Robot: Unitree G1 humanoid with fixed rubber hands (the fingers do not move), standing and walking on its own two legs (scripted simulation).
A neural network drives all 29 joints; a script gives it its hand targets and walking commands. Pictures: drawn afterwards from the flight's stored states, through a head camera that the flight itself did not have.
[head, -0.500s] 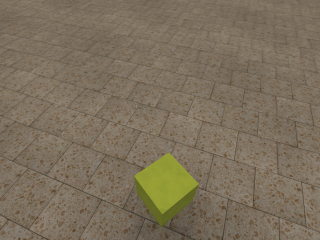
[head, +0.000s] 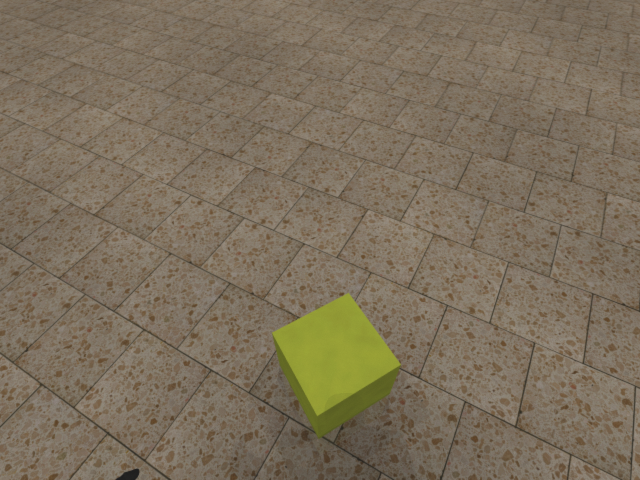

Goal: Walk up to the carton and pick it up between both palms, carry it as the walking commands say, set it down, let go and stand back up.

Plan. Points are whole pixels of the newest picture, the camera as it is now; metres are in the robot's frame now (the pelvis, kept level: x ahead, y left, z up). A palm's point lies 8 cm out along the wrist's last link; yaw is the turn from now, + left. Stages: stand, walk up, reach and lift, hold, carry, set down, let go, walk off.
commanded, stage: walk up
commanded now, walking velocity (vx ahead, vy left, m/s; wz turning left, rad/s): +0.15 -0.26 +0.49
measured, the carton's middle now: (333, 365) +0.52 -0.03 -0.65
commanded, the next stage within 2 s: stand in 1.62 s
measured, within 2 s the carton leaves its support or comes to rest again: neither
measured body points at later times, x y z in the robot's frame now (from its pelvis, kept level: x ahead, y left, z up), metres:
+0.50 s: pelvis +0.08 -0.14 -0.02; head +0.11 -0.11 +0.43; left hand -0.01 +0.09 -0.17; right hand +0.28 -0.33 -0.14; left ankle +0.08 -0.07 -0.74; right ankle +0.04 -0.22 -0.70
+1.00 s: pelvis +0.13 -0.22 +0.00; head +0.18 -0.26 +0.45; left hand +0.09 +0.08 -0.09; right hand +0.31 -0.45 -0.16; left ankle +0.03 -0.08 -0.62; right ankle +0.21 -0.33 -0.74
